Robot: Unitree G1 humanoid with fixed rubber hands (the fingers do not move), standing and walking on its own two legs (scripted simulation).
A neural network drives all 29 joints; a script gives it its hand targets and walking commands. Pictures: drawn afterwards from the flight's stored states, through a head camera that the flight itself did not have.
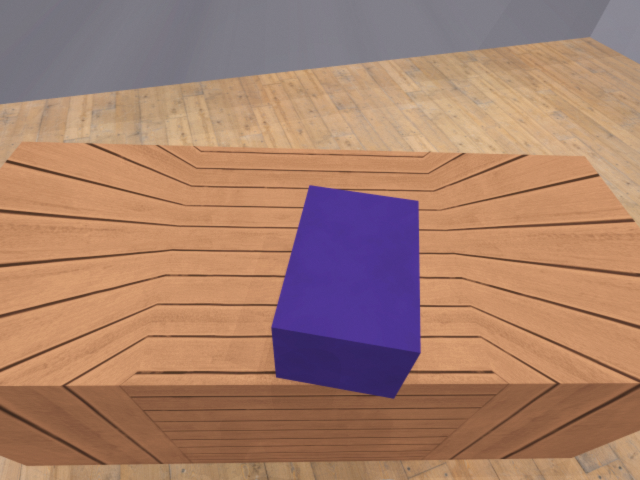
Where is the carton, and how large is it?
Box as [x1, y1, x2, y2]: [271, 185, 420, 398]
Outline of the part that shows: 309,185 271,327 276,377 393,398 420,352 418,201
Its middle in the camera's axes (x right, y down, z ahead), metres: +0.05 +0.08 +0.66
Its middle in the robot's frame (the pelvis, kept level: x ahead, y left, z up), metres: +0.45 -0.05 -0.08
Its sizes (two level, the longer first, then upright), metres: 0.289 0.197 0.175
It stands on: a pedestal, 0.60 m high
